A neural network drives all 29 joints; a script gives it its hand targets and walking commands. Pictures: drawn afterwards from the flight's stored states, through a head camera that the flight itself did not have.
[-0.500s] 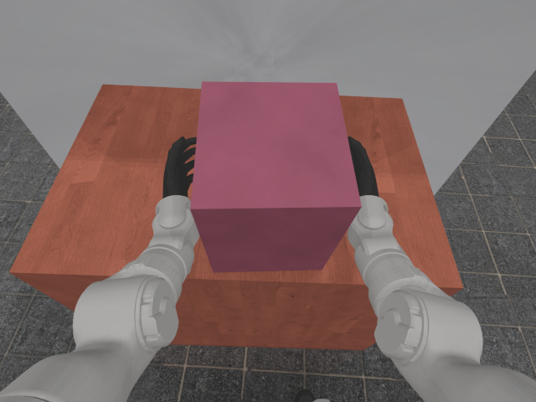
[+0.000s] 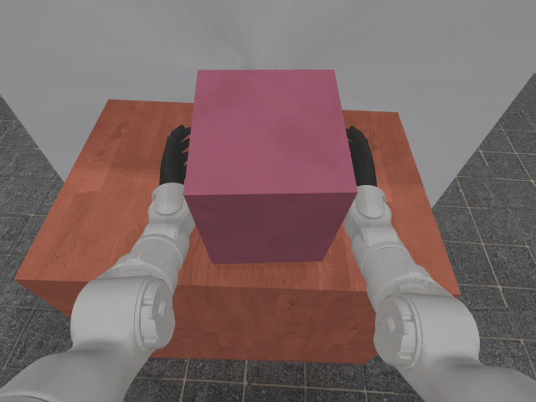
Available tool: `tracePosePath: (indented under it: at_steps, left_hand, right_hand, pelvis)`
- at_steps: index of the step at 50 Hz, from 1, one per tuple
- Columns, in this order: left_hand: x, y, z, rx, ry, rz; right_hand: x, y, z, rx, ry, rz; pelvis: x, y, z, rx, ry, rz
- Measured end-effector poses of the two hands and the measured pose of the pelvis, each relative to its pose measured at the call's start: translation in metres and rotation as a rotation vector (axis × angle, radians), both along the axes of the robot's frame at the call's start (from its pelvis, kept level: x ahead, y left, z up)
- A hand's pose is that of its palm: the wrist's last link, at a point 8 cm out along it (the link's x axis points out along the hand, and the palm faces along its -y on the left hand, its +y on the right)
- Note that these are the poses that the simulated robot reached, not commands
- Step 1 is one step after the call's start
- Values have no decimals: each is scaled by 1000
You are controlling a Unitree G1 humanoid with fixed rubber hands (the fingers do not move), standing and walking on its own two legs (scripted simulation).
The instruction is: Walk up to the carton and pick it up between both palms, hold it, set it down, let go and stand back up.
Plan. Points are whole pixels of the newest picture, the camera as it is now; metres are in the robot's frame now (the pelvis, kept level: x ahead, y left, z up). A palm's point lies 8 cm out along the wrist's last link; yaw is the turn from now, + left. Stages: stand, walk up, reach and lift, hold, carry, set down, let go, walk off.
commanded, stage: reach and lift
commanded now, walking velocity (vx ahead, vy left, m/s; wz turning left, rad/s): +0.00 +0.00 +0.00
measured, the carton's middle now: (267, 176) +0.44 +0.03 +0.07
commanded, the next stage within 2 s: hold in 1.92 s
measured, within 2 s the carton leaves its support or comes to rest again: neither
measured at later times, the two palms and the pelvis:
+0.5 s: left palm (155, 153) +0.40 +0.18 +0.15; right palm (365, 160) +0.41 -0.11 +0.14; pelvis -0.01 +0.01 +0.01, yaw +1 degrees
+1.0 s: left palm (139, 148) +0.37 +0.18 +0.18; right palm (373, 152) +0.39 -0.11 +0.18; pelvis -0.02 +0.01 +0.01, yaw +2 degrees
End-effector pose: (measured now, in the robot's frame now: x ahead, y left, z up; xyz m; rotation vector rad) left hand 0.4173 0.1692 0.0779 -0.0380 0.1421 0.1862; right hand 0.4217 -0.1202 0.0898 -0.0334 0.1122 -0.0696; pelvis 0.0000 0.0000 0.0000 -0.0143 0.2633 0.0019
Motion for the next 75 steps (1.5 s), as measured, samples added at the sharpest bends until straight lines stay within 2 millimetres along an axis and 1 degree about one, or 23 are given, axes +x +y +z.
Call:
tracePosePath:
  at_steps: [4, 11, 14, 22, 32, 36, 43, 53, 61, 75]
  left_hand:
    - [1, 3, 16, 3, -18, 3]
    - [-6, 10, 25, 3, 33, 6]
    - [-7, 12, 33, 22, 41, 1]
    - [-11, 11, 61, 30, 46, 2]
    - [-22, 10, 90, 24, 62, 8]
    - [-26, 10, 99, 24, 66, 10]
    - [-36, 13, 103, 20, 76, 19]
    - [-46, 13, 108, 23, 89, 25]
    - [-46, 9, 107, 30, 107, 20]
    - [-42, 9, 116, 32, 95, 22]
  right_hand:
    - [1, 3, 14, 15, -16, -3]
    - [-4, 10, 21, 45, 38, -2]
    - [-6, 12, 27, 69, 49, -6]
    - [-11, 11, 47, 104, 57, -11]
    - [-19, 9, 75, 123, 73, -3]
    - [-22, 10, 82, 117, 78, 1]
    - [-29, 13, 91, 106, 86, 12]
    - [-36, 13, 95, 103, 98, 18]
    - [-37, 9, 94, 93, 114, 13]
    - [-33, 9, 98, 119, 105, 14]
  pelvis:
    - [-1, 1, 1, -5, -4, 8]
    - [-5, 3, 2, -14, -30, 22]
    - [-6, 5, 3, -17, -40, 24]
    - [-9, 7, 5, -21, -83, 29]
    - [-10, 7, 8, -20, -165, 32]
    - [-11, 7, 9, -19, -189, 33]
    - [-13, 7, 10, -19, -221, 35]
    - [-18, 5, 10, -18, -236, 39]
    - [-19, 4, 10, -17, -236, 41]
    - [-16, 4, 10, -17, -231, 42]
